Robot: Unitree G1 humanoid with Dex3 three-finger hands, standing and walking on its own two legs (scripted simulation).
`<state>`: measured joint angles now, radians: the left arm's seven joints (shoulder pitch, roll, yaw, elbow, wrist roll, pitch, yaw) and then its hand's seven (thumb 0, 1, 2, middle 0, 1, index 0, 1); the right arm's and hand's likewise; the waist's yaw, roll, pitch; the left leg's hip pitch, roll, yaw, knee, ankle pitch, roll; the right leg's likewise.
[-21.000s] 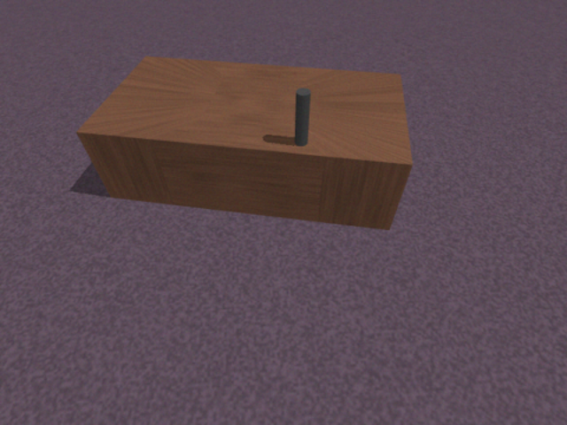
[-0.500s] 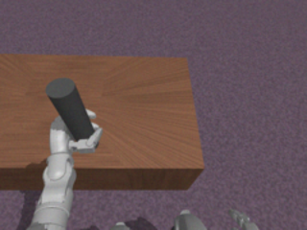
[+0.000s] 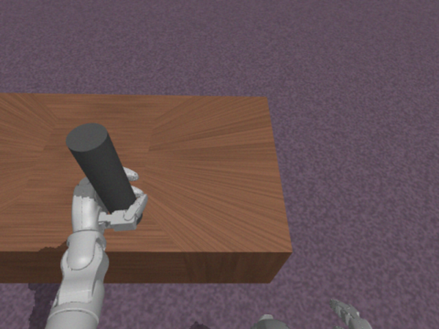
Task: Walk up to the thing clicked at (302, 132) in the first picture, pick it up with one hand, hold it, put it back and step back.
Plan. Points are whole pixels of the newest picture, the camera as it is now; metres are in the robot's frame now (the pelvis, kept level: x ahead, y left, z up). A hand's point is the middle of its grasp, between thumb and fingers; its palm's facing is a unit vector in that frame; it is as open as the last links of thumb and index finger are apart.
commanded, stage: hold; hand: left
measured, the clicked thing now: (112, 184) +0.35 +0.17 +0.09
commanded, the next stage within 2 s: none
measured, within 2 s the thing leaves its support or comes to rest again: neither
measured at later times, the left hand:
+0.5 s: hand (124, 201) +0.34 +0.16 +0.05, palm faces +0.11 -0.99 -0.03, open 7.0 cm
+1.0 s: hand (120, 205) +0.33 +0.16 +0.06, palm faces +0.11 -0.99 -0.03, open 7.0 cm
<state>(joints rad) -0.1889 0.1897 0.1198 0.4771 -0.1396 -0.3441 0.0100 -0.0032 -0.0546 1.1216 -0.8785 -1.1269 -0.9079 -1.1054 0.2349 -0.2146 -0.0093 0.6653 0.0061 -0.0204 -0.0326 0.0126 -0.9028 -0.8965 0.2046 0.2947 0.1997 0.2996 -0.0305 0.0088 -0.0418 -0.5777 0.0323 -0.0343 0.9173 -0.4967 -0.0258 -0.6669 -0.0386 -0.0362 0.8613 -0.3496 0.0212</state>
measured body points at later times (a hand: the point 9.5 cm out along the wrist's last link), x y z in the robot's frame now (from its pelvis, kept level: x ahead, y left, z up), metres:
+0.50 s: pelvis +0.00 +0.00 +0.01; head +0.05 +0.00 +0.46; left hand +0.33 +0.21 +0.06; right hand +0.13 -0.25 -0.10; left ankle -0.02 +0.13 -0.69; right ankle +0.05 -0.14 -0.69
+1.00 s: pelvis +0.00 +0.00 +0.01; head +0.04 +0.00 +0.46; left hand +0.32 +0.22 +0.06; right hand +0.13 -0.25 -0.10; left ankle -0.02 +0.13 -0.69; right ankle +0.05 -0.14 -0.69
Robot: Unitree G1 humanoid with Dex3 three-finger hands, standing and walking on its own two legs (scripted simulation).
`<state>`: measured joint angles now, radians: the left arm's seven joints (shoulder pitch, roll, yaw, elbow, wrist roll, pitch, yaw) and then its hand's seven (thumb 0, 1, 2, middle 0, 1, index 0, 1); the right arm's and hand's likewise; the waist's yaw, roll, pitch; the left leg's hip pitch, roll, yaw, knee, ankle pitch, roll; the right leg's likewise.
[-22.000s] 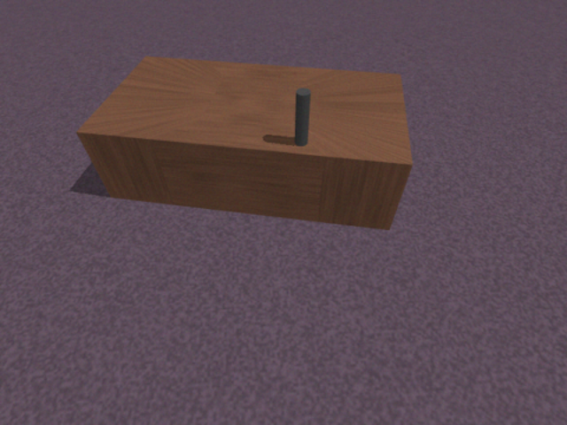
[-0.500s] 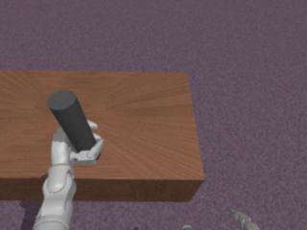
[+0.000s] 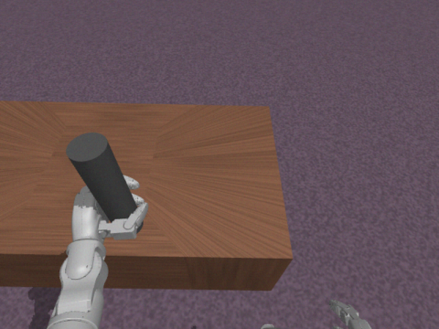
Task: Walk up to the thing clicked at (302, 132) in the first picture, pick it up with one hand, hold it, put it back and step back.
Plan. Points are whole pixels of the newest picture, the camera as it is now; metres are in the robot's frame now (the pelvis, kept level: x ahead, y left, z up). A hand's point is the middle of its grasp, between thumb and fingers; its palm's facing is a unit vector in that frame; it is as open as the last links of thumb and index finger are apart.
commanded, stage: hold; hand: left
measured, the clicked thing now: (112, 193) +0.33 +0.18 +0.09
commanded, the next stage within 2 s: crouch in 1.56 s
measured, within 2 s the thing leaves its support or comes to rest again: neither
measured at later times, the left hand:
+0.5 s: hand (124, 207) +0.33 +0.17 +0.05, palm faces +0.11 -0.99 -0.03, open 7.0 cm
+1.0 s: hand (126, 206) +0.33 +0.16 +0.05, palm faces +0.10 -0.99 -0.03, open 7.1 cm
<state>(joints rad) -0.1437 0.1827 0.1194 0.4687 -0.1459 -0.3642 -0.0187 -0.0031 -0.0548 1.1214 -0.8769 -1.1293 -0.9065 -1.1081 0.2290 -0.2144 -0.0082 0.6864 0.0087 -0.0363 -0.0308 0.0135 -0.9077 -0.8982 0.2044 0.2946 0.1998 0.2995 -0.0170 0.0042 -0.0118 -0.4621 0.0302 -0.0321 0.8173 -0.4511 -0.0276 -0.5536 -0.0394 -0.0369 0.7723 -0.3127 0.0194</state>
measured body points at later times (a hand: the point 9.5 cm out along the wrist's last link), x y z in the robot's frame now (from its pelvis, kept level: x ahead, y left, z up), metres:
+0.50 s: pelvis +0.00 +0.00 +0.00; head +0.04 +0.01 +0.45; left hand +0.32 +0.22 +0.05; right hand +0.13 -0.24 -0.11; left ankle -0.02 +0.13 -0.71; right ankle +0.05 -0.13 -0.71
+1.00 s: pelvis +0.00 +0.00 +0.00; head +0.04 +0.00 +0.45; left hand +0.32 +0.22 +0.05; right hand +0.13 -0.24 -0.11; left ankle -0.02 +0.13 -0.71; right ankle +0.05 -0.13 -0.71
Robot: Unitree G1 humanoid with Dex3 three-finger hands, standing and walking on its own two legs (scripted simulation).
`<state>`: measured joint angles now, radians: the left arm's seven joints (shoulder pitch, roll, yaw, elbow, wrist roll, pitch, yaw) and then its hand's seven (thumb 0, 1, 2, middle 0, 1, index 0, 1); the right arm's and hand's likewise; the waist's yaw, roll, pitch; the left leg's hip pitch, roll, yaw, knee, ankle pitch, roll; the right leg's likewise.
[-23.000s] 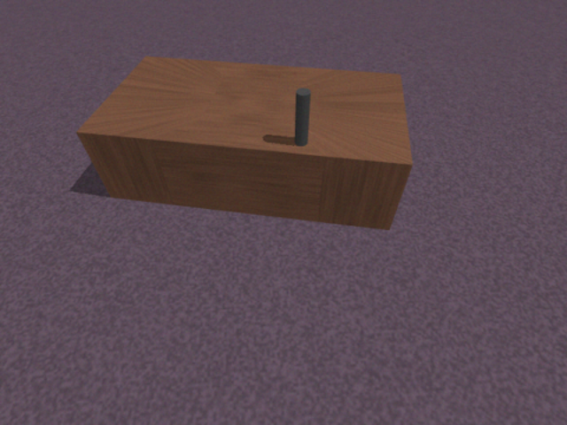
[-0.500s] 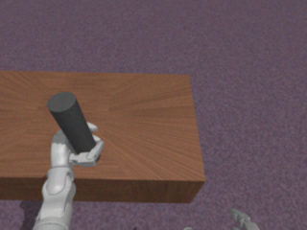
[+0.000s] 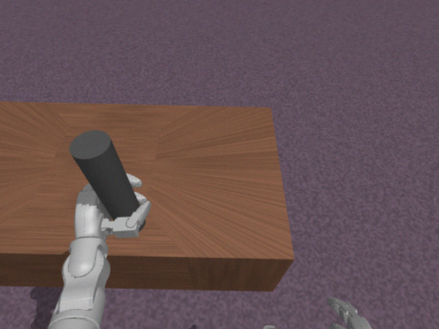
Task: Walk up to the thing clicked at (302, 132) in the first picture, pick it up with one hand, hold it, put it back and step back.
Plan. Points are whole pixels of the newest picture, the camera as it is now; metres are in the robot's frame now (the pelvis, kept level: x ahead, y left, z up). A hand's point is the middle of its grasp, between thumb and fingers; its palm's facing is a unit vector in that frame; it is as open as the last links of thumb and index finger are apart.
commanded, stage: hold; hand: left
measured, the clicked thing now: (115, 191) +0.33 +0.17 +0.09
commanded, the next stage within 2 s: crouch in 0.56 s
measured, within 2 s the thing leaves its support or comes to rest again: neither
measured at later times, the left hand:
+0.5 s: hand (130, 209) +0.33 +0.16 +0.05, palm faces +0.08 -1.00 -0.05, open 7.1 cm
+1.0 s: hand (133, 214) +0.34 +0.17 -0.01, palm faces +0.13 -0.99 +0.01, open 7.1 cm
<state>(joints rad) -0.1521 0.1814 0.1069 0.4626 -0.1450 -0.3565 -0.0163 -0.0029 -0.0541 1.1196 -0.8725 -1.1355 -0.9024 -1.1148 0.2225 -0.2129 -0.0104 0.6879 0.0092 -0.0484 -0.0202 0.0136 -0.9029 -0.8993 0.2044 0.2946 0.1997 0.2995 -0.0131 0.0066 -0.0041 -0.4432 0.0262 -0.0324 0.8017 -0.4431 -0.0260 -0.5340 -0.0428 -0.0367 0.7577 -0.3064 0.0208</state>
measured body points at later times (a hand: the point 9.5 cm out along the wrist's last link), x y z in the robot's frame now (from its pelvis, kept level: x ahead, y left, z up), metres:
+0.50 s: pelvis +0.00 +0.00 +0.00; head +0.04 +0.00 +0.45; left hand +0.32 +0.21 +0.05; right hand +0.13 -0.25 -0.11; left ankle -0.02 +0.13 -0.71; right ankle +0.05 -0.14 -0.71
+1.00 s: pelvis -0.01 +0.00 -0.02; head +0.07 +0.01 +0.42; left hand +0.33 +0.22 +0.00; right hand +0.12 -0.25 -0.13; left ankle -0.02 +0.13 -0.71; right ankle +0.05 -0.14 -0.71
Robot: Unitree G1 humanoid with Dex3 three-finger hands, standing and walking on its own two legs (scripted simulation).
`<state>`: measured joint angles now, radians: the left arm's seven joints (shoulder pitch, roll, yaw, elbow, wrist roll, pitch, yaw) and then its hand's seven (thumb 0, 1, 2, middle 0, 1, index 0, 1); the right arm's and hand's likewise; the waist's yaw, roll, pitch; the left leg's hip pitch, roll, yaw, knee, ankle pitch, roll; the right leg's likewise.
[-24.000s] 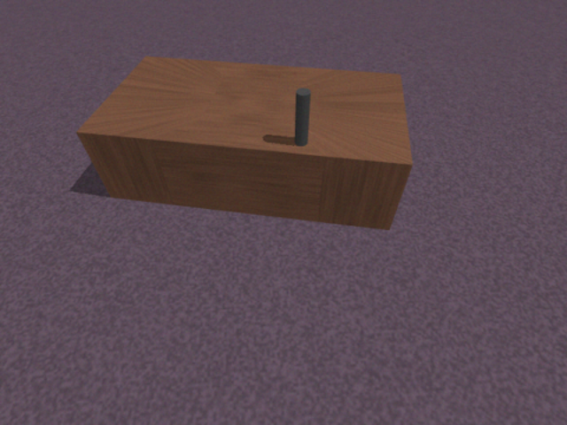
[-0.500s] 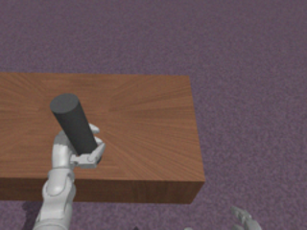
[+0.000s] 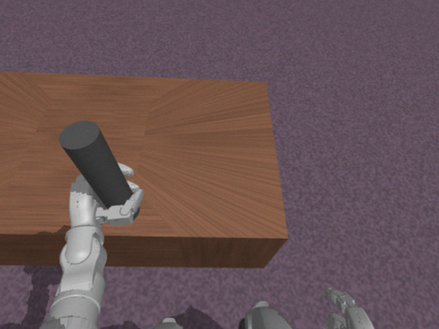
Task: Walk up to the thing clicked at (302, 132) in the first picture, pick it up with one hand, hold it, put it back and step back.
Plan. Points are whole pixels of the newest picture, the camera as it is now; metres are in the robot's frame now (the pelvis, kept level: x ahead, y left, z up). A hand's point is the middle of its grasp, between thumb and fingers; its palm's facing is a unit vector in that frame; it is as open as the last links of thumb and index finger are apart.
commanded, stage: crouch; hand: left
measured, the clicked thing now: (107, 180) +0.36 +0.18 +0.06
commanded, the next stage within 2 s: lower in 0.88 s
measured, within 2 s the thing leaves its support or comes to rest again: neither
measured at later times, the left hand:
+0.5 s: hand (134, 193) +0.43 +0.18 -0.11, palm faces +0.13 -0.99 -0.01, open 7.1 cm
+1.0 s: hand (137, 196) +0.44 +0.19 -0.16, palm faces +0.12 -0.99 -0.03, open 7.1 cm
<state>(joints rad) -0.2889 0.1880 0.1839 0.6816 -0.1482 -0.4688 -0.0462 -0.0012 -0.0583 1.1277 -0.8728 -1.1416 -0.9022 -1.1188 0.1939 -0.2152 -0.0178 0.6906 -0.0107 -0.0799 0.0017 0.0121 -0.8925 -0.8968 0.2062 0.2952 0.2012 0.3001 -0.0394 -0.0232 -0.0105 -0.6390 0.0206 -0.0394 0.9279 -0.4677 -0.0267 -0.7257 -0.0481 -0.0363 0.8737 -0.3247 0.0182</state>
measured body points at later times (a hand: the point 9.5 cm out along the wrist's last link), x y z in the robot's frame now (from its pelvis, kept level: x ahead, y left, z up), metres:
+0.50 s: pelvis -0.02 +0.00 -0.11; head +0.14 +0.01 +0.31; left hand +0.41 +0.23 -0.11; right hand +0.05 -0.26 -0.24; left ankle +0.00 +0.14 -0.69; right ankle +0.06 -0.13 -0.69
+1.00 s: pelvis -0.04 +0.00 -0.15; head +0.14 +0.02 +0.26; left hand +0.43 +0.24 -0.15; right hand +0.04 -0.26 -0.28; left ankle +0.00 +0.14 -0.69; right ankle +0.06 -0.13 -0.69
